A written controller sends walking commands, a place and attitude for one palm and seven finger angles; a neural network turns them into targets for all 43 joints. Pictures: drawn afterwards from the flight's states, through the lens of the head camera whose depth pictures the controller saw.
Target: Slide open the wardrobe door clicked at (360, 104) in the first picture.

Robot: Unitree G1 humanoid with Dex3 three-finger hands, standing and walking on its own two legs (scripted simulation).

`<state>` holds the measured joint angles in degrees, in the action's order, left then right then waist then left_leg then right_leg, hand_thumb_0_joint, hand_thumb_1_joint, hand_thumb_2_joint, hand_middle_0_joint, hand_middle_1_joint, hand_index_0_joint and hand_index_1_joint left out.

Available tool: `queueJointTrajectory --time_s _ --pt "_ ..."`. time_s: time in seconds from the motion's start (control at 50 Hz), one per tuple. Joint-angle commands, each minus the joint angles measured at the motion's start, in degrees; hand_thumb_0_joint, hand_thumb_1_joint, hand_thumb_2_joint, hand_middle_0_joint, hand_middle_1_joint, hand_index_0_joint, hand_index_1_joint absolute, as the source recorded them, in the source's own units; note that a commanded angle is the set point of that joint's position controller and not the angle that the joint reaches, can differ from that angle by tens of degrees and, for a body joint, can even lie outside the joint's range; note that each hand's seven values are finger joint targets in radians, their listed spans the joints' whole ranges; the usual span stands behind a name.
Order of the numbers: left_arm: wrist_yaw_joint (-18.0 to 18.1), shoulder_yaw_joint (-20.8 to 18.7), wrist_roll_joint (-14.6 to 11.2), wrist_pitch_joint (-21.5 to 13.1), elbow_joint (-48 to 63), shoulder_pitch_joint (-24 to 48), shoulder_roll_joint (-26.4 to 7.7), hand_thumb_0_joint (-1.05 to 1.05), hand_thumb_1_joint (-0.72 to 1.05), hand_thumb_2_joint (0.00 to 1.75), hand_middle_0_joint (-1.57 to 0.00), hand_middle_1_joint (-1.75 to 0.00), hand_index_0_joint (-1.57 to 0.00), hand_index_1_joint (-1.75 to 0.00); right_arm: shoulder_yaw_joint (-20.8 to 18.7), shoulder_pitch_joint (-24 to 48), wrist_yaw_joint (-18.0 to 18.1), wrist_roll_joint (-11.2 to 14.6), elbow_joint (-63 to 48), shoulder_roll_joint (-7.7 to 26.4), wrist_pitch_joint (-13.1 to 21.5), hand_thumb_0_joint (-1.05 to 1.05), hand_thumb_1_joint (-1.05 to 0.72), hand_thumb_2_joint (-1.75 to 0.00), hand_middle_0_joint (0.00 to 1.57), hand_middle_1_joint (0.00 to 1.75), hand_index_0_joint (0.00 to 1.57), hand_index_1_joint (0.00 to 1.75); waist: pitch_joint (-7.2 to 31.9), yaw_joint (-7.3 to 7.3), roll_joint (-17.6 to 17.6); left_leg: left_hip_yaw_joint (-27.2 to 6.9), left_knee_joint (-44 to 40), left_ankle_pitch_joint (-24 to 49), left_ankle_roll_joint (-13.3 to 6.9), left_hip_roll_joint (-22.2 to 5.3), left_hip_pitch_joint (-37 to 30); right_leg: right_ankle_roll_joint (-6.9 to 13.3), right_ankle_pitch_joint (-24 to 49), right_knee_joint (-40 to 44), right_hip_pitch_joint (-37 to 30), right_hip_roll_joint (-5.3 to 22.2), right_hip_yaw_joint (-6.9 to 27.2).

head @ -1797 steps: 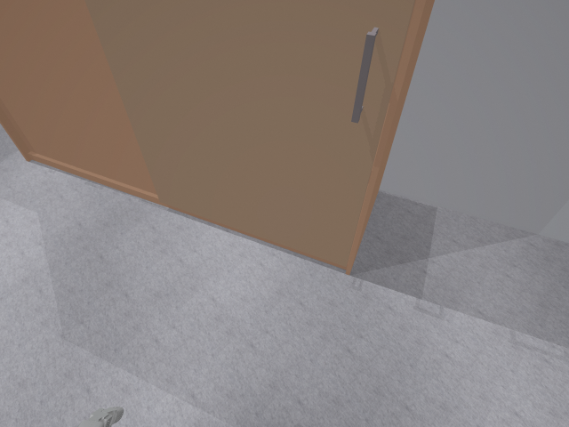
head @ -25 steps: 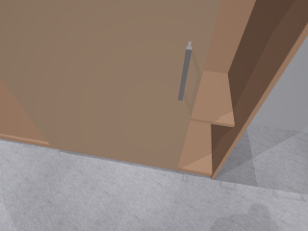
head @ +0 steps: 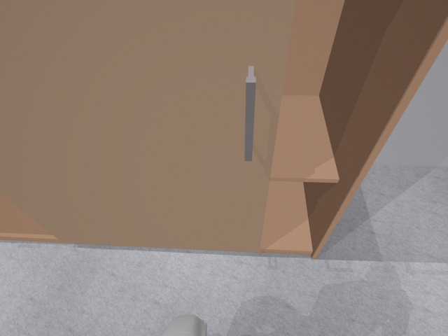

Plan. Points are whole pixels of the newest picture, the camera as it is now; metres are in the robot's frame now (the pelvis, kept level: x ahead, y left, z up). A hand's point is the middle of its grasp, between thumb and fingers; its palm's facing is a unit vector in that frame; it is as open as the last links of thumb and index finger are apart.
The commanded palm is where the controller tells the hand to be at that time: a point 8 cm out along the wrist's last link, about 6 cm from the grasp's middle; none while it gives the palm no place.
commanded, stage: shuffle to correct the standing spot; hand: right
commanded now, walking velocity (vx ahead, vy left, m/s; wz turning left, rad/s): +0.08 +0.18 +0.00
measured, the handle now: (249, 118) +0.51 -0.02 +0.09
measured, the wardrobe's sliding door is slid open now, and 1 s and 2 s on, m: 0.23 0.23 0.23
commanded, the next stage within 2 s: come to a stop and stand still in 0.22 s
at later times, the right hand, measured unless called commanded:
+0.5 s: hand out of the picture +0.13 -0.07 -0.18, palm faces +0.10 +0.98 -0.18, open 7.2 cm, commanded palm none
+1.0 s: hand out of the picture +0.08 -0.05 -0.17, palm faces +0.10 +0.97 -0.22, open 7.4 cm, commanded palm none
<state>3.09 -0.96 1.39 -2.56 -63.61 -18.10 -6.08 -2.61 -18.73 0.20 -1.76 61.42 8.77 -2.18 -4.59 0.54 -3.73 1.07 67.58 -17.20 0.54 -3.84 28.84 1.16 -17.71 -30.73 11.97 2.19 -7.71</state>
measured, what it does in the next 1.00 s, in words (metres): steps to the left: left foot, then right foot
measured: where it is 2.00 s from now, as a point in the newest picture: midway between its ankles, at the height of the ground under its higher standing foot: outside the picture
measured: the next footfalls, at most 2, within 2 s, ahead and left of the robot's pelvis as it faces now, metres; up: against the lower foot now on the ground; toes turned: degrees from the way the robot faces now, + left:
left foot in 0.22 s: +0.12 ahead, +0.23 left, +0.00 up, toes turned +0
right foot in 0.52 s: +0.10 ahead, +0.00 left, +0.00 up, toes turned -6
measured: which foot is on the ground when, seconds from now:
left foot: up 0.00-0.20, down 0.22-1.00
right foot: down 0.00-0.22, up 0.24-0.50, down 0.52-1.00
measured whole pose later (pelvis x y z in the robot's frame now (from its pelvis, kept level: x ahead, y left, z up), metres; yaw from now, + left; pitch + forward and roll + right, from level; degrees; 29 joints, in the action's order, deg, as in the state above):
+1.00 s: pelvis +0.08 +0.13 +0.00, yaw -4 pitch -1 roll -1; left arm 1.5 -2.3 0.6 2.7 -59.5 -8.9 -9.7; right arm -0.8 -15.1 2.2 -1.3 60.9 8.7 -0.1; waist -3.6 -0.9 0.2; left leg 3.9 31.2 -17.6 -1.6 -1.0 12.7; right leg -1.1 -20.9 -33.8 13.7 1.1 -2.2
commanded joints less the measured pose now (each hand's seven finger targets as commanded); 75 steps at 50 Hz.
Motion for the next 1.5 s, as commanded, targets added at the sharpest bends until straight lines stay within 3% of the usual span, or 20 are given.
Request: queueJointTrajectory --time_s 0.0,0.12,0.16,0.18,0.2,0.22,0.32,0.42,0.48,0.52,0.56,0.66,0.72,0.78,0.82,0.92,1.0,1.1,1.28,1.48 --pt "0.1 -2.5 -0.1 -0.4 1.8 -2.7 -10.3 0.00 0.90 0.90 -0.20 -0.30 -0.20 -0.30 -0.7 -3.9 -1.0 0.0 -3.1 0.7 0.0 0.00 -0.90 -0.90 0.20 0.30 0.20 0.30 -1.8 -1.07 12.4 0.5 -9.3 5.4 1.9 -2.8 0.4 6.2 11.0 17.6 6.2 13.0 8.3" --pt "-0.2 -4.7 0.7 1.2 2.6 -2.8 -12.9 0.00 0.90 0.90 -0.20 -0.30 -0.20 -0.30 -1.5 2.5 -1.4 -0.1 -5.4 2.4 0.9 0.00 -0.90 -0.90 0.20 0.30 0.20 0.30 -2.0 1.22 12.6 5.1 -29.0 4.0 2.4 -0.9 -5.6 5.0 9.3 12.6 3.5 14.4 8.5" --pt "-0.3 -5.0 0.8 1.6 2.8 -2.4 -13.4 0.00 0.90 0.90 -0.20 -0.30 -0.20 -0.30 -2.2 -1.0 -1.5 -0.1 -4.7 4.2 1.6 0.00 -0.90 -0.90 0.20 0.30 0.20 0.30 0.6 -0.62 10.3 6.2 -36.6 7.1 1.8 1.0 -14.0 2.7 9.9 5.5 5.1 12.9 7.5" --pt "-0.5 -4.9 0.7 1.6 2.7 -3.0 -12.5 0.00 0.90 0.90 -0.20 -0.30 -0.20 -0.30 -2.8 -6.4 -1.3 -0.2 -3.2 7.0 2.2 0.00 -0.90 -0.90 0.20 0.30 0.20 0.30 4.2 -3.05 4.6 3.9 -42.0 9.7 1.1 0.1 -21.5 0.4 7.0 -3.9 6.4 9.4 4.5" --pt "-0.9 -4.1 0.4 1.9 3.1 -6.1 -8.1 0.00 0.90 0.90 -0.20 -0.30 -0.20 -0.30 -4.0 -9.3 -0.6 -0.7 -2.5 13.1 3.0 0.00 -0.90 -0.90 0.20 0.30 0.20 0.30 8.5 -3.87 -14.1 -9.1 -47.1 15.8 -3.0 -11.4 -29.3 -2.3 -8.4 -20.9 15.2 1.9 -1.9" --pt "-0.5 -3.2 -0.2 2.5 5.1 -5.1 -6.3 0.00 0.90 0.90 -0.20 -0.30 -0.20 -0.30 -3.7 -9.1 -0.1 -0.2 -2.9 14.6 2.5 0.00 -0.90 -0.90 0.20 0.30 0.20 0.30 12.1 -3.77 -19.3 -15.8 -50.0 19.8 -7.8 -17.2 -28.1 -1.9 -21.5 -32.1 17.2 -0.6 2.1" --pt "-0.7 -3.3 0.0 3.6 5.2 -0.1 -7.3 0.00 0.90 0.90 -0.20 -0.30 -0.20 -0.30 -2.1 2.7 1.4 -0.5 -6.6 7.5 1.8 0.00 -0.90 -0.90 0.20 0.30 0.20 0.30 5.9 -0.41 -5.3 -3.8 -47.7 22.9 -10.8 -11.6 -17.8 -2.0 -11.7 -35.2 15.8 3.7 4.7" --pt "-1.2 -1.4 -0.8 3.5 4.9 0.6 -3.5 0.00 0.90 0.90 -0.20 -0.30 -0.20 -0.30 -1.1 2.1 2.2 -0.1 -5.1 8.2 3.1 0.00 -0.90 -0.90 0.20 0.30 0.20 0.30 6.1 -0.38 1.7 -6.6 -45.8 32.3 -12.0 -13.8 -16.3 -2.5 -6.9 -9.5 5.9 1.3 4.2" --pt "-1.0 -1.9 -0.7 3.4 4.3 -2.1 -6.5 0.00 0.90 0.90 -0.20 -0.30 -0.20 -0.30 -1.4 2.8 2.1 0.9 -4.7 8.2 2.6 0.00 -0.90 -0.90 0.20 0.30 0.20 0.30 6.9 0.57 2.9 -5.2 -40.6 29.8 -7.4 -11.5 -14.8 -1.6 11.3 5.4 -3.3 2.6 5.8" --pt "-0.7 -2.6 0.1 3.3 6.7 1.6 -11.0 0.00 0.90 0.90 -0.20 -0.30 -0.20 -0.30 -1.1 2.0 2.1 1.1 -5.3 5.9 2.1 0.00 -0.90 -0.90 0.20 0.30 0.20 0.30 7.2 -1.20 11.6 0.7 -37.0 18.2 -2.2 -4.5 -14.5 3.1 33.3 5.9 -2.9 11.7 12.4" --pt "-0.7 -2.3 0.0 3.3 7.6 6.0 -10.8 0.00 0.90 0.90 -0.20 -0.30 -0.20 -0.30 -0.7 2.9 2.4 0.6 -4.8 5.6 1.1 0.00 -0.90 -0.90 0.20 0.30 0.20 0.30 4.1 -1.84 17.2 2.8 -29.5 1.0 -0.7 -1.1 -15.5 6.3 40.7 9.5 0.7 12.8 13.4" --pt "-0.5 -2.9 0.3 3.5 8.8 8.0 -11.8 0.00 0.90 0.90 -0.20 -0.30 -0.20 -0.30 -0.6 1.2 2.4 0.3 -4.3 4.3 0.3 0.00 -0.90 -0.90 0.20 0.30 0.20 0.30 4.3 -2.11 9.4 0.3 -22.6 -8.9 -0.3 1.0 -9.7 10.5 44.8 8.3 -4.1 13.9 13.5" --pt "-0.8 -3.4 -0.2 3.4 8.5 7.1 -12.1 0.00 0.90 0.90 -0.20 -0.30 -0.20 -0.30 -0.2 -1.2 2.5 0.1 -3.9 4.0 1.4 0.00 -0.90 -0.90 0.20 0.30 0.20 0.30 9.0 -2.40 5.6 1.2 -36.9 2.0 0.8 0.4 -14.1 7.2 42.3 2.8 -8.9 11.2 11.2" --pt "-1.5 -3.0 -1.0 3.5 8.9 5.7 -8.0 0.00 0.90 0.90 -0.20 -0.30 -0.20 -0.30 -0.6 -0.5 2.7 -0.1 -3.9 9.4 2.8 0.00 -0.90 -0.90 0.20 0.30 0.20 0.30 8.7 -0.54 -7.5 -11.4 -43.0 43.0 -4.8 -12.4 -21.7 -0.8 10.2 -3.5 1.5 0.6 4.6" --pt "-1.5 -2.5 -0.6 4.3 8.3 7.5 -6.4 0.00 0.90 0.90 -0.20 -0.30 -0.20 -0.30 -0.4 0.1 2.7 0.0 -3.5 8.9 3.0 0.00 -0.90 -0.90 0.20 0.30 0.20 0.30 7.4 -1.20 -9.7 -12.2 -42.8 48.5 -9.1 -13.7 -23.9 -1.7 -6.2 -8.0 5.8 -0.7 5.3" --pt "-1.6 -1.7 -1.0 4.2 6.8 7.5 -5.5 0.00 0.90 0.90 -0.20 -0.30 -0.20 -0.30 -0.1 1.3 2.4 0.1 -3.2 9.3 3.2 0.00 -0.90 -0.90 0.20 0.30 0.20 0.30 5.3 -0.97 -4.4 -9.1 -43.6 41.5 -9.4 -10.9 -21.8 -2.4 -6.2 -5.4 4.5 -0.9 6.1" --pt "-1.1 -1.5 -0.6 2.9 3.8 4.0 -7.7 0.00 0.90 0.90 -0.20 -0.30 -0.20 -0.30 0.2 3.1 1.9 1.0 -2.6 7.8 3.0 0.00 -0.90 -0.90 0.20 0.30 0.20 0.30 5.0 -0.13 2.5 -4.7 -43.4 19.2 -2.7 -4.5 -14.6 -1.0 15.1 7.6 -6.7 3.7 9.5" --pt "-1.4 -0.6 -0.5 2.6 2.3 5.0 -8.1 0.00 0.90 0.90 -0.20 -0.30 -0.20 -0.30 0.6 2.6 1.6 0.8 -0.3 6.6 2.2 0.00 -0.90 -0.90 0.20 0.30 0.20 0.30 -1.1 -1.65 7.4 -3.9 -49.4 1.2 -0.5 -1.9 -17.2 -0.4 1.9 13.8 2.3 4.5 11.4" --pt "-1.5 -0.9 -0.2 2.4 1.2 -0.3 -8.0 0.00 0.90 0.90 -0.20 -0.30 -0.20 -0.30 0.5 -0.5 1.3 0.5 1.6 5.1 2.1 0.00 -0.90 -0.90 0.20 0.30 0.20 0.30 -1.9 -1.64 5.9 -2.3 -49.2 -1.6 -0.4 -1.4 -17.5 0.0 -9.5 18.3 6.4 4.2 12.8" --pt "-1.2 -0.7 -0.5 1.6 0.1 -3.8 -6.4 0.00 0.90 0.90 -0.20 -0.30 -0.20 -0.30 0.8 -2.9 1.7 0.7 2.5 3.5 2.9 0.00 -0.90 -0.90 0.20 0.30 0.20 0.30 -0.5 -1.11 3.9 -2.7 -48.3 3.3 -0.9 -2.1 -16.0 0.2 -1.1 15.8 3.3 4.0 11.9"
